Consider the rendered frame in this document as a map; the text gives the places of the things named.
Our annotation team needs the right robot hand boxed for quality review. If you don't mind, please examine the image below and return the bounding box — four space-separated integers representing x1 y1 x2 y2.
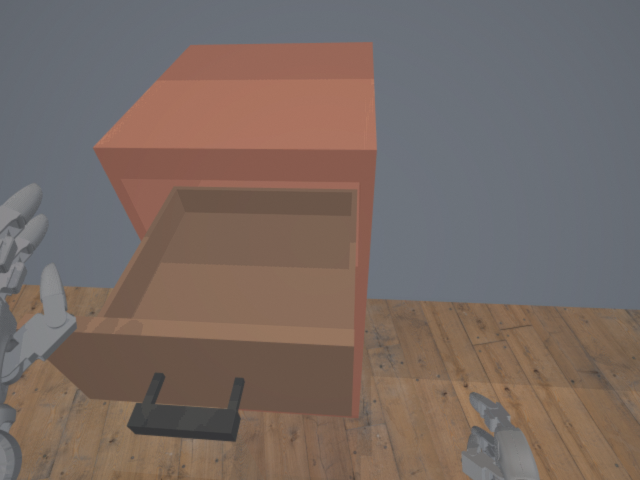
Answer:
461 392 540 480

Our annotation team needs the robot left forearm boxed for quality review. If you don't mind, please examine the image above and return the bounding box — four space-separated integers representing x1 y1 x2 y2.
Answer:
0 403 22 480

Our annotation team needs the left robot hand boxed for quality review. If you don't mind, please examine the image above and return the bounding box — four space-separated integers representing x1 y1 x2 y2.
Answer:
0 183 77 403

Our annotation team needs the drawer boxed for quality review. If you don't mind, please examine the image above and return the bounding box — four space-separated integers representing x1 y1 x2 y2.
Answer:
16 186 357 417

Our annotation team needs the handle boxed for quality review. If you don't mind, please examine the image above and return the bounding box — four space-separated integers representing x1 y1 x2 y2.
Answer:
127 373 245 442

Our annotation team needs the cabinet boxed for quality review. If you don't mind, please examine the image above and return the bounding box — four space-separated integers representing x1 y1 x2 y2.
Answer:
93 42 377 418

